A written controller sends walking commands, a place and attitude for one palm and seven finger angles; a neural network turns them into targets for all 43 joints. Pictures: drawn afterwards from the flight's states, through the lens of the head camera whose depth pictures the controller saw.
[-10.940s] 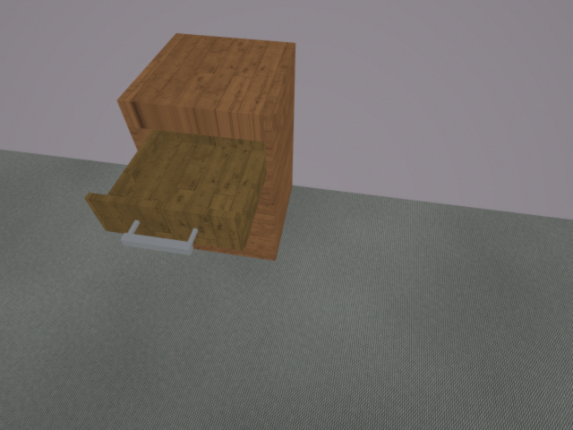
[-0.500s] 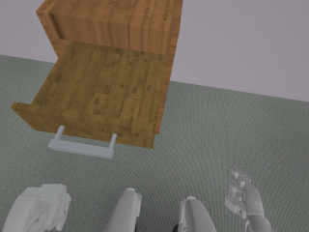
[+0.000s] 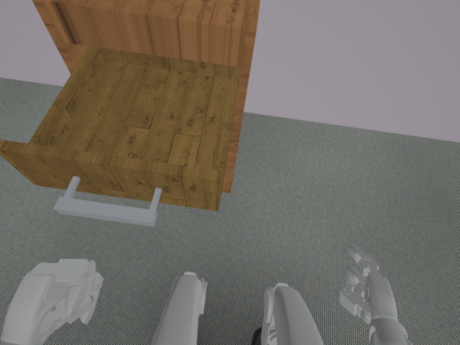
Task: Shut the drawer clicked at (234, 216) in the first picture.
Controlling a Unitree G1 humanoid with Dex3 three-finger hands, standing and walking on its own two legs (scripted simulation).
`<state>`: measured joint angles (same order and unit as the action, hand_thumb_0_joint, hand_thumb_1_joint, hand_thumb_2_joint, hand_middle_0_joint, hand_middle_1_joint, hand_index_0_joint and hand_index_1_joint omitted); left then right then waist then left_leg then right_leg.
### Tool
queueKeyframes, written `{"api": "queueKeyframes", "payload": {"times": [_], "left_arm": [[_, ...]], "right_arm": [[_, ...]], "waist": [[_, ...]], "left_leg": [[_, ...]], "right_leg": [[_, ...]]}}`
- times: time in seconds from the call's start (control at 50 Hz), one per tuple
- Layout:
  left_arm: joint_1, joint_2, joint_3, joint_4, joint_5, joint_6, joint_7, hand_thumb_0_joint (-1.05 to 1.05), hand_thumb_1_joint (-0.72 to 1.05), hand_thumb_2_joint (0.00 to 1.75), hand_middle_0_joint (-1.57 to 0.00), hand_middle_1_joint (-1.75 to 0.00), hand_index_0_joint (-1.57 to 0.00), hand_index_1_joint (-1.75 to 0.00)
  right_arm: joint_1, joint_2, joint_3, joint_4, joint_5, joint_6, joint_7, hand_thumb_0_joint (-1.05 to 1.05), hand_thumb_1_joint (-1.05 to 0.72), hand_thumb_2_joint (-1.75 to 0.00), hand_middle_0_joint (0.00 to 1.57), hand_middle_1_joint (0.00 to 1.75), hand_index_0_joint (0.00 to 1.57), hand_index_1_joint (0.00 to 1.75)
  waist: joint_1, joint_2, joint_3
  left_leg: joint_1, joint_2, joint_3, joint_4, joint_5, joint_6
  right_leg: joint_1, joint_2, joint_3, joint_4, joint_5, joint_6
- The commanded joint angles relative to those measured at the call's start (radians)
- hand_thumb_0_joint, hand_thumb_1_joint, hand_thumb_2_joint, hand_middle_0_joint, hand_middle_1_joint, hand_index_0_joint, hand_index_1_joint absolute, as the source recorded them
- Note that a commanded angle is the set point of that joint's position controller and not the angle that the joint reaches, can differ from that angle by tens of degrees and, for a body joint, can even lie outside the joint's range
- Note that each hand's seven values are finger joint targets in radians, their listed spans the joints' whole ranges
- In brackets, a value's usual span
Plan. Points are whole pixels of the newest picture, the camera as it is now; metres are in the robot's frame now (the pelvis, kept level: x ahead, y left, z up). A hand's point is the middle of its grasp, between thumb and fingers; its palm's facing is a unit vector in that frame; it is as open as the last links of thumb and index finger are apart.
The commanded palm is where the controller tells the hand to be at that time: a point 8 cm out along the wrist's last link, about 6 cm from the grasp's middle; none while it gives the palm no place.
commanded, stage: bring the fist close to the handle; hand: left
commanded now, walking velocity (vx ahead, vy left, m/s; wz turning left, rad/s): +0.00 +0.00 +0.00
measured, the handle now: (111, 200) +0.35 +0.26 -0.03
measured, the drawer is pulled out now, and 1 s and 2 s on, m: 0.29 0.29 0.23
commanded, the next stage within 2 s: push the drawer shut in 1.10 s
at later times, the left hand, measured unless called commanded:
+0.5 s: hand (111, 271) +0.23 +0.21 -0.01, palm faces -0.06 -1.00 -0.04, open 3.3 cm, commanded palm +0.21 +0.26 -0.01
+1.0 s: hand (123, 263) +0.24 +0.20 -0.03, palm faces -0.07 -1.00 -0.06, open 3.3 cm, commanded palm +0.23 +0.25 -0.03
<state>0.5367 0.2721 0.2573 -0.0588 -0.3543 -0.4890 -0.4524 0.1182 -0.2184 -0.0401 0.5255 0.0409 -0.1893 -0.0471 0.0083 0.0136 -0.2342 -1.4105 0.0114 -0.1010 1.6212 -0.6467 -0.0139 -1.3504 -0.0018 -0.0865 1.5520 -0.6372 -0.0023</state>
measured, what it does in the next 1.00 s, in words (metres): lowers itself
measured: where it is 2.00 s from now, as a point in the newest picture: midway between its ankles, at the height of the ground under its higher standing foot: outside the picture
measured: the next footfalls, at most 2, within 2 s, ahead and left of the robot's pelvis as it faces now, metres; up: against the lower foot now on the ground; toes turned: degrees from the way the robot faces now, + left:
none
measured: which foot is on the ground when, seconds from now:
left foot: down 0.00-1.00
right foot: down 0.00-1.00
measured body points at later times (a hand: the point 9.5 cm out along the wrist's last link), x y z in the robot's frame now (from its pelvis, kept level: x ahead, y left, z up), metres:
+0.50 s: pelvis +0.00 +0.01 -0.03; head +0.13 +0.05 +0.39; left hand +0.22 +0.27 -0.01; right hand +0.23 -0.21 -0.11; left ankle +0.05 +0.12 -0.55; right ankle +0.05 -0.13 -0.55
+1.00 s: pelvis +0.00 +0.00 -0.05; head +0.15 +0.02 +0.37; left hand +0.24 +0.26 -0.02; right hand +0.22 -0.24 -0.15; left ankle +0.05 +0.12 -0.55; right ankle +0.05 -0.13 -0.55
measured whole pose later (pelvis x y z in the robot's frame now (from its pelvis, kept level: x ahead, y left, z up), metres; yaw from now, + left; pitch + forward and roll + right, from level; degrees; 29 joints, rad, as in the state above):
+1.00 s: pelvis +0.00 +0.00 -0.05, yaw -1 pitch +31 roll -4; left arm 0.32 0.29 0.24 -0.02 -0.32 -0.47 -0.36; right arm 0.08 -0.24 -0.02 0.52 0.03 -0.09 -0.01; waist 0.00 0.02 -0.23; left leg -1.65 0.01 -0.09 1.79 -0.69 -0.02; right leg -1.60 0.00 -0.07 1.73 -0.68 -0.01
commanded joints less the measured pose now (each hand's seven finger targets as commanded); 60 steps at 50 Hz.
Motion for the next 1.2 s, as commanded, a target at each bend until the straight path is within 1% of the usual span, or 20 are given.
{"api": "queueKeyframes", "payload": {"times": [0.0, 0.08, 0.1, 0.14, 0.2, 0.32, 0.34, 0.36, 0.42, 0.46, 0.5, 0.56, 0.64, 0.74, 0.78, 0.86, 0.92, 0.98, 1.02, 1.18], "left_arm": [[0.028, 0.149, 0.095, -0.211, -0.018, -0.065, 0.019, 0.00, 0.90, 0.90, -1.40, -1.60, -1.40, -1.60], [0.050, 0.129, 0.107, -0.182, -0.017, -0.041, 0.053, 0.00, 0.90, 0.90, -1.40, -1.60, -1.40, -1.60], [0.044, 0.102, 0.070, -0.187, -0.010, -0.036, 0.057, 0.00, 0.90, 0.90, -1.40, -1.60, -1.40, -1.60], [0.005, 0.087, 0.039, -0.186, -0.002, -0.028, 0.069, 0.00, 0.90, 0.90, -1.40, -1.60, -1.40, -1.60], [-0.036, 0.100, 0.020, -0.194, 0.021, -0.034, 0.085, 0.00, 0.90, 0.90, -1.40, -1.60, -1.40, -1.60], [-0.079, 0.115, 0.024, -0.187, 0.038, -0.053, 0.110, 0.00, 0.90, 0.90, -1.40, -1.60, -1.40, -1.60], [-0.102, 0.129, 0.036, -0.184, 0.043, -0.054, 0.116, 0.00, 0.90, 0.90, -1.40, -1.60, -1.40, -1.60], [-0.111, 0.112, 0.014, -0.189, 0.043, -0.055, 0.117, 0.00, 0.90, 0.90, -1.40, -1.60, -1.40, -1.60], [-0.140, 0.109, 0.009, -0.186, 0.049, -0.053, 0.127, 0.00, 0.90, 0.90, -1.40, -1.60, -1.40, -1.60], [-0.135, 0.101, -0.005, -0.195, 0.052, -0.049, 0.126, 0.00, 0.90, 0.90, -1.40, -1.60, -1.40, -1.60], [-0.118, 0.092, -0.022, -0.204, 0.055, -0.041, 0.125, 0.00, 0.90, 0.90, -1.40, -1.60, -1.40, -1.60], [-0.145, 0.104, -0.020, -0.192, 0.066, -0.028, 0.135, 0.00, 0.90, 0.90, -1.40, -1.60, -1.40, -1.60], [-0.187, 0.129, 0.025, -0.127, 0.066, -0.027, 0.148, 0.00, 0.90, 0.90, -1.40, -1.60, -1.40, -1.60], [-0.194, 0.146, 0.056, -0.157, 0.040, -0.056, 0.137, 0.00, 0.90, 0.90, -1.40, -1.60, -1.40, -1.60], [-0.182, 0.145, 0.046, -0.190, 0.030, -0.059, 0.121, 0.00, 0.90, 0.90, -1.40, -1.60, -1.40, -1.60], [-0.182, 0.137, 0.040, -0.161, 0.026, -0.042, 0.100, 0.00, 0.90, 0.90, -1.40, -1.60, -1.40, -1.60], [-0.183, 0.133, 0.049, -0.124, 0.019, -0.028, 0.093, 0.00, 0.90, 0.90, -1.40, -1.60, -1.40, -1.60], [-0.189, 0.141, 0.068, -0.119, 0.009, -0.031, 0.090, 0.00, 0.90, 0.90, -1.40, -1.60, -1.40, -1.60], [-0.205, 0.152, 0.081, -0.111, 0.007, -0.037, 0.089, 0.00, 0.90, 0.90, -1.40, -1.60, -1.40, -1.60], [-0.227, 0.176, 0.098, -0.096, 0.000, -0.056, 0.063, 0.00, 0.90, 0.90, -1.40, -1.60, -1.40, -1.60]], "right_arm": [[-0.054, -0.144, -0.055, -0.152, 0.000, -0.059, -0.006, 0.00, -0.90, -0.90, 0.20, 0.30, 0.20, 0.30], [-0.059, -0.143, -0.061, -0.153, 0.001, -0.041, 0.003, 0.00, -0.90, -0.90, 0.20, 0.30, 0.20, 0.30], [-0.062, -0.145, -0.058, -0.156, -0.001, -0.038, 0.007, 0.00, -0.90, -0.90, 0.20, 0.30, 0.20, 0.30], [-0.062, -0.150, -0.053, -0.157, -0.002, -0.033, 0.010, 0.00, -0.90, -0.90, 0.20, 0.30, 0.20, 0.30], [-0.048, -0.160, -0.051, -0.155, -0.005, -0.030, 0.011, 0.00, -0.90, -0.90, 0.20, 0.30, 0.20, 0.30], [-0.043, -0.165, -0.045, -0.161, -0.013, -0.018, 0.015, 0.00, -0.90, -0.90, 0.20, 0.30, 0.20, 0.30], [-0.042, -0.168, -0.042, -0.156, -0.014, -0.016, 0.014, 0.00, -0.90, -0.90, 0.20, 0.30, 0.20, 0.30], [-0.043, -0.171, -0.039, -0.162, -0.015, -0.015, 0.017, 0.00, -0.90, -0.90, 0.20, 0.30, 0.20, 0.30], [-0.038, -0.178, -0.037, -0.164, -0.016, -0.009, 0.018, 0.00, -0.90, -0.90, 0.20, 0.30, 0.20, 0.30], [-0.033, -0.180, -0.036, -0.163, -0.018, -0.007, 0.024, 0.00, -0.90, -0.90, 0.20, 0.30, 0.20, 0.30], [-0.036, -0.182, -0.038, -0.170, -0.019, -0.001, 0.030, 0.00, -0.90, -0.90, 0.20, 0.30, 0.20, 0.30], [-0.033, -0.182, -0.037, -0.169, -0.019, 0.011, 0.033, 0.00, -0.90, -0.90, 0.20, 0.30, 0.20, 0.30], [-0.035, -0.177, -0.034, -0.160, -0.021, 0.026, 0.031, 0.00, -0.90, -0.90, 0.20, 0.30, 0.20, 0.30], [-0.036, -0.172, -0.035, -0.162, -0.019, 0.029, 0.033, 0.00, -0.90, -0.90, 0.20, 0.30, 0.20, 0.30], [-0.036, -0.173, -0.036, -0.164, -0.017, 0.031, 0.034, 0.00, -0.90, -0.90, 0.20, 0.30, 0.20, 0.30], [-0.035, -0.170, -0.036, -0.157, -0.012, 0.039, 0.030, 0.00, -0.90, -0.90, 0.20, 0.30, 0.20, 0.30], [-0.036, -0.173, -0.040, -0.154, -0.008, 0.044, 0.025, 0.00, -0.90, -0.90, 0.20, 0.30, 0.20, 0.30], [-0.035, -0.170, -0.040, -0.150, -0.008, 0.040, 0.021, 0.00, -0.90, -0.90, 0.20, 0.30, 0.20, 0.30], [-0.033, -0.168, -0.041, -0.145, -0.007, 0.039, 0.017, 0.00, -0.90, -0.90, 0.20, 0.30, 0.20, 0.30], [-0.032, -0.174, -0.037, -0.139, -0.007, 0.034, 0.011, 0.00, -0.90, -0.90, 0.20, 0.30, 0.20, 0.30]], "waist": [[0.011, 0.072, -0.278], [0.019, 0.052, -0.300], [0.013, 0.079, -0.285], [-0.001, 0.080, -0.276], [-0.016, 0.065, -0.277], [-0.015, 0.060, -0.297], [-0.013, 0.073, -0.300], [-0.014, 0.093, -0.302], [-0.017, 0.089, -0.326], [-0.010, 0.128, -0.364], [-0.008, 0.126, -0.389], [-0.015, 0.116, -0.388], [-0.017, 0.053, -0.365], [0.006, 0.068, -0.429], [0.005, 0.081, -0.454], [-0.011, 0.057, -0.421], [-0.018, 0.011, -0.394], [-0.010, 0.023, -0.398], [-0.013, -0.006, -0.388], [-0.009, 0.042, -0.385]], "left_leg": [[0.220, -0.025, 0.034, -0.232, 0.190, 0.039], [0.217, -0.025, 0.029, -0.237, 0.194, 0.035], [0.218, -0.026, 0.030, -0.241, 0.173, 0.034], [0.204, -0.027, 0.017, -0.244, 0.141, 0.034], [0.201, -0.023, 0.009, -0.233, 0.120, 0.032], [0.178, -0.025, 0.000, -0.212, 0.118, 0.029], [0.178, -0.025, -0.005, -0.209, 0.120, 0.027], [0.186, -0.026, -0.007, -0.212, 0.107, 0.025], [0.191, -0.025, -0.009, -0.198, 0.113, 0.023], [0.233, -0.021, -0.019, -0.196, 0.167, 0.015], [0.245, -0.019, -0.017, -0.184, 0.205, 0.014], [0.225, -0.019, -0.017, -0.164, 0.224, 0.016], [0.138, -0.026, 0.001, -0.119, 0.210, 0.027], [0.135, -0.027, 0.020, -0.096, 0.236, 0.031], [0.147, -0.025, 0.028, -0.089, 0.251, 0.033], [0.102, -0.025, 0.033, -0.074, 0.228, 0.040], [0.066, -0.024, 0.037, -0.061, 0.199, 0.043], [0.060, -0.025, 0.039, -0.059, 0.199, 0.042], [0.038, -0.023, 0.042, -0.051, 0.192, 0.044], [0.054, -0.023, 0.040, -0.061, 0.191, 0.043]], "right_leg": [[0.181, 0.030, 0.056, -0.226, 0.066, -0.037], [0.158, 0.034, 0.033, -0.194, 0.084, -0.033], [0.134, 0.033, 0.029, -0.190, 0.074, -0.032], [0.100, 0.034, 0.019, -0.169, 0.063, -0.032], [0.058, 0.034, 0.013, -0.147, 0.059, -0.034], [0.022, 0.030, 0.010, -0.107, 0.063, -0.037], [0.003, 0.033, 0.005, -0.089, 0.068, -0.038], [-0.012, 0.029, 0.005, -0.087, 0.064, -0.038], [-0.031, 0.028, 0.003, -0.071, 0.074, -0.038], [-0.052, 0.024, -0.002, -0.051, 0.101, -0.040], [-0.049, 0.022, 0.000, -0.044, 0.119, -0.040], [-0.061, 0.021, -0.001, -0.030, 0.127, -0.040], [-0.041, 0.028, 0.008, -0.028, 0.124, -0.040], [0.008, 0.032, 0.026, -0.038, 0.143, -0.041], [0.027, 0.029, 0.037, -0.051, 0.156, -0.038], [0.038, 0.031, 0.047, -0.065, 0.139, -0.035], [0.036, 0.034, 0.057, -0.076, 0.114, -0.030], [0.043, 0.032, 0.060, -0.075, 0.114, -0.030], [0.058, 0.032, 0.074, -0.089, 0.101, -0.027], [0.035, 0.036, 0.063, -0.078, 0.099, -0.032]]}}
